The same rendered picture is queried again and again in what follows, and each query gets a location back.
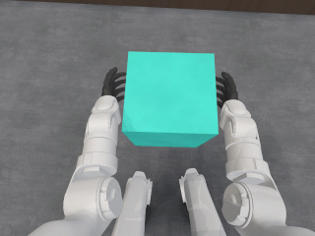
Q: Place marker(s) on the right robot thigh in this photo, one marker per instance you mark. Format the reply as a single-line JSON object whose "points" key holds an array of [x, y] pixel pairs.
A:
{"points": [[203, 216]]}

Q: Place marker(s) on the robot left upper arm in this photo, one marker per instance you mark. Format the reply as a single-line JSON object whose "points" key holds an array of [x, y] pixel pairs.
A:
{"points": [[89, 206]]}

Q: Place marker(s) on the carton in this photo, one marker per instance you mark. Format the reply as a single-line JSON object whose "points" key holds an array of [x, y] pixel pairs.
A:
{"points": [[170, 99]]}

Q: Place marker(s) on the robot left forearm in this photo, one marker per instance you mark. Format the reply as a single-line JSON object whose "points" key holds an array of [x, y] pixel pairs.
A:
{"points": [[99, 150]]}

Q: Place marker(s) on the robot left shin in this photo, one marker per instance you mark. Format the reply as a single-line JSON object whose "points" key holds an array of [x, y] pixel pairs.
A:
{"points": [[137, 173]]}

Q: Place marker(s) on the robot right upper arm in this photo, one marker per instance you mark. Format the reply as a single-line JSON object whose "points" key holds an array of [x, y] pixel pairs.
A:
{"points": [[256, 210]]}

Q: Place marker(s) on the robot left hand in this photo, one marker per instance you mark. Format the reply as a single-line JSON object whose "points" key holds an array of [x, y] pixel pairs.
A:
{"points": [[110, 86]]}

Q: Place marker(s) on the robot right forearm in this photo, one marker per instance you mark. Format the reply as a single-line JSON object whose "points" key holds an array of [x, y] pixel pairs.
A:
{"points": [[244, 156]]}

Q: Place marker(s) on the robot right hand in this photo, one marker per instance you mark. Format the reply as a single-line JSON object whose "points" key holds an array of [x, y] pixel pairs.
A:
{"points": [[228, 89]]}

